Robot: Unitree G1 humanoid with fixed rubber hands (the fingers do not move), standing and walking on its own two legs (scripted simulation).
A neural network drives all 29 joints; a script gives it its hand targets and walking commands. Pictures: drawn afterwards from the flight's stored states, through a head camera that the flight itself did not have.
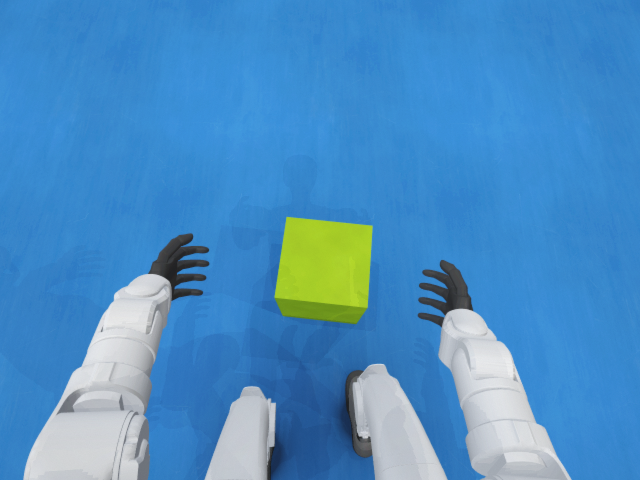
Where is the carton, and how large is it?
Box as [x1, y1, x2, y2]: [274, 217, 372, 323]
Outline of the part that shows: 286,217 274,297 282,314 286,316 356,323 367,307 372,226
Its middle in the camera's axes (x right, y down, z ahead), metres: +0.01 +0.10 +1.01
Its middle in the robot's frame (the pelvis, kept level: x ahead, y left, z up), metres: +0.50 -0.04 -0.56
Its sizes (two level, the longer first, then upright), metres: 0.210 0.200 0.250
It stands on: the floor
